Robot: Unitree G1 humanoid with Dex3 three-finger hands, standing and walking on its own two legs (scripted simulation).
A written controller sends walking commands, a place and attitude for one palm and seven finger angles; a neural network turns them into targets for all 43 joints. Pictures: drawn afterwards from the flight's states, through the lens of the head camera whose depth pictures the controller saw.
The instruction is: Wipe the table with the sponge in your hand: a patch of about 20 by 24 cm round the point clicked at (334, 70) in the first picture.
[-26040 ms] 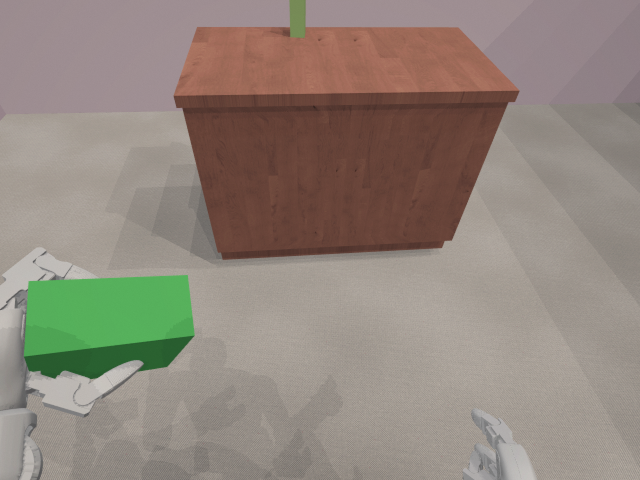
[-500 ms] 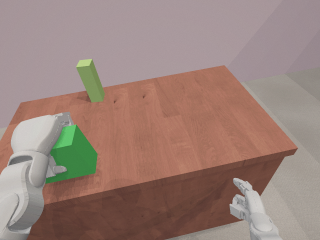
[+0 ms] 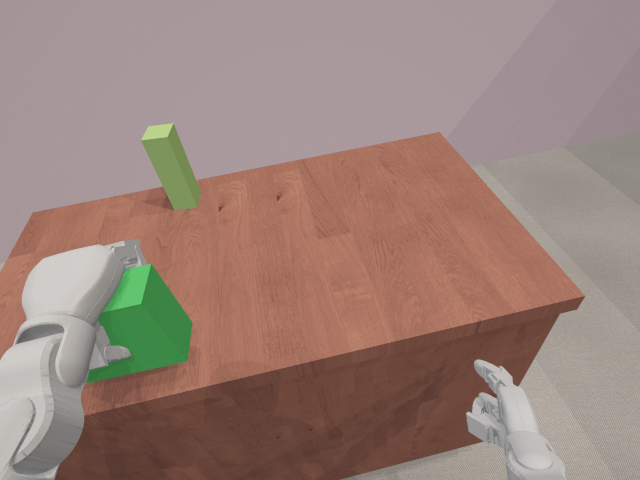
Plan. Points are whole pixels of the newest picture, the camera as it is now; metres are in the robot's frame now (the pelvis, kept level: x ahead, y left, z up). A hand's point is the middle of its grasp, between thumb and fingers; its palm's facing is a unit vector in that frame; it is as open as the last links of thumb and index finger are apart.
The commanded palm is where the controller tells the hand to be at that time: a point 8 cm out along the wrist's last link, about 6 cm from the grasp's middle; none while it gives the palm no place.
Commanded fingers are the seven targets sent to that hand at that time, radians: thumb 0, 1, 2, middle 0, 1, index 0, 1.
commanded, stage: move the sponge above the wiping area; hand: left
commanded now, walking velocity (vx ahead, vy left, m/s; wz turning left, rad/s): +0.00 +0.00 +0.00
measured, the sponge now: (126, 335) +0.22 +0.29 +0.09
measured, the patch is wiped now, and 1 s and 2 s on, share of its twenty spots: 0.00 0.00 0.00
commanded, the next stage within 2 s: none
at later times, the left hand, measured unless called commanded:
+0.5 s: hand (124, 303) +0.24 +0.29 +0.13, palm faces +0.06 -0.07 -1.00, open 10.2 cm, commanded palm +0.21 +0.28 +0.20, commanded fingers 0.00 0.10 1.30 -1.20 -1.60 -1.20 -1.60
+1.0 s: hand (142, 304) +0.25 +0.27 +0.12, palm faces +0.06 -0.08 -0.99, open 10.2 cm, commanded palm +0.21 +0.27 +0.18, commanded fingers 0.00 0.10 1.30 -1.20 -1.60 -1.20 -1.60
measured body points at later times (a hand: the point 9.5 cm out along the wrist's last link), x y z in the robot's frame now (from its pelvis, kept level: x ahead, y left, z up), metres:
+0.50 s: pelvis +0.01 +0.00 +0.00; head +0.00 -0.05 +0.45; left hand +0.23 +0.29 +0.18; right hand +0.26 -0.19 -0.08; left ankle +0.04 +0.11 -0.74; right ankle +0.02 -0.09 -0.74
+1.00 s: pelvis +0.01 +0.00 +0.00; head +0.00 -0.05 +0.45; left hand +0.24 +0.27 +0.17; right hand +0.27 -0.18 -0.08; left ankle +0.04 +0.11 -0.74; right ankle +0.02 -0.09 -0.74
